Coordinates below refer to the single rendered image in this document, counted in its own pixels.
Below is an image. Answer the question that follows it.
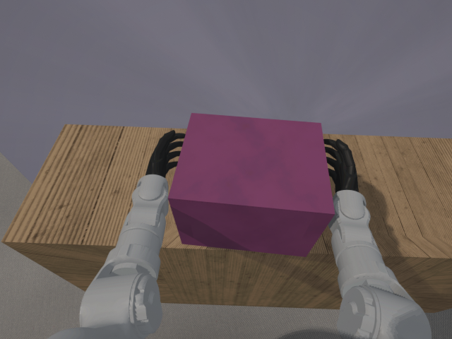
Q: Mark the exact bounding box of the carton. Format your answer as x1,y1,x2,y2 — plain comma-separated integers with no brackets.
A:
168,113,335,257

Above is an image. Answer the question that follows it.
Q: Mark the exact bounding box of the left robot forearm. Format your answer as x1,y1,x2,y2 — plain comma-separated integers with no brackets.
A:
80,174,169,327

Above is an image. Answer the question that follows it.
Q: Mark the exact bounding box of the right robot forearm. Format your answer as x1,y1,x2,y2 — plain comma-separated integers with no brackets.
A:
328,190,432,339

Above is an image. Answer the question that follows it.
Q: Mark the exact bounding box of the robot right upper arm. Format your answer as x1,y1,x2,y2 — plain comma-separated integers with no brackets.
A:
337,285,431,339

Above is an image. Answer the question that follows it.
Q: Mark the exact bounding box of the right robot hand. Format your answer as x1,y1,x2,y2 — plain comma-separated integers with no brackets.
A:
323,139,359,192

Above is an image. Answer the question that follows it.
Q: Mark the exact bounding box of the robot left upper arm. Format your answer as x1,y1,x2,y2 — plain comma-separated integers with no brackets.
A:
48,273,162,339

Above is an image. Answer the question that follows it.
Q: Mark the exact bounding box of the left robot hand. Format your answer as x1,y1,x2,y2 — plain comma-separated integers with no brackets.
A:
145,130,186,178

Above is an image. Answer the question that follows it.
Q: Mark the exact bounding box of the pedestal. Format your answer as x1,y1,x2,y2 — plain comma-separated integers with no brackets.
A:
1,124,452,313

